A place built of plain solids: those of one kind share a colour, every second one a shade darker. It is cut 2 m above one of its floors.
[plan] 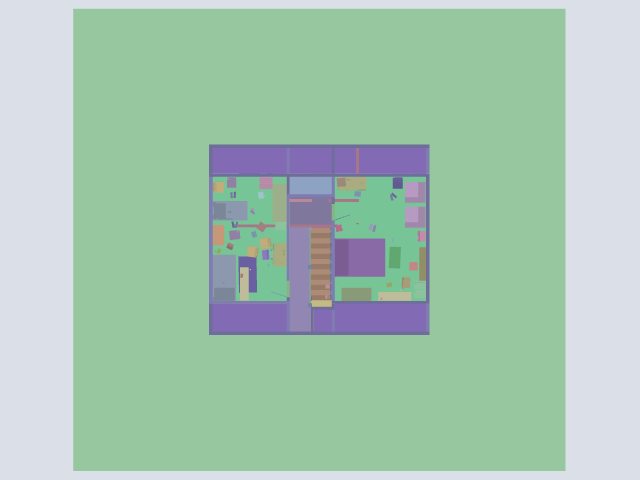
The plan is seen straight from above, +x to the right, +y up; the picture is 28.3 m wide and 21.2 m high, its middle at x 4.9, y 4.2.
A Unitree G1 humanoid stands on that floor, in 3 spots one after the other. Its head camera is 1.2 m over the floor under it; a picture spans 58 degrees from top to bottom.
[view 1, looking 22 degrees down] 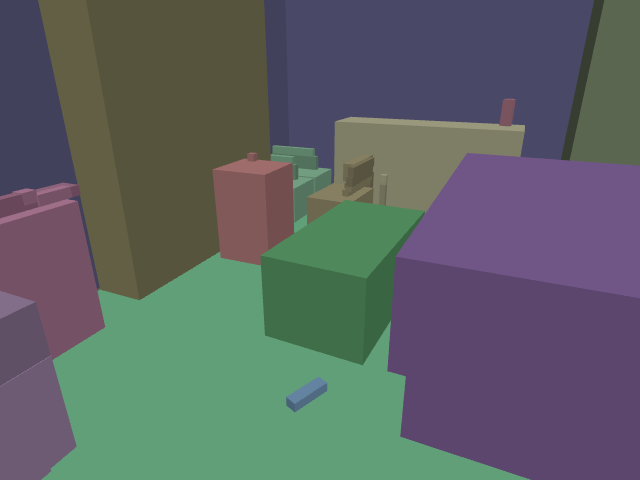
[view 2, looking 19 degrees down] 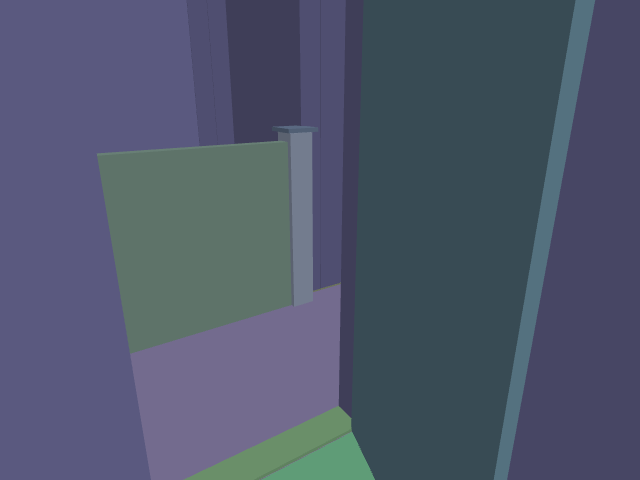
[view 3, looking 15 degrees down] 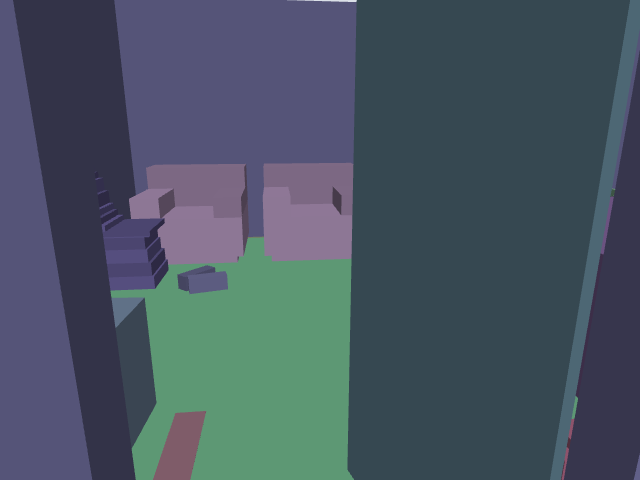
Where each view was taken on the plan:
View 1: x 7.53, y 5.38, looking -66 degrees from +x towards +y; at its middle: trunk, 2.08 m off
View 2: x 2.42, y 2.52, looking -34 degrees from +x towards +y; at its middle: wall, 2.65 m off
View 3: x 4.96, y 5.56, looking -6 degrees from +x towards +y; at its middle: armchair_club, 3.85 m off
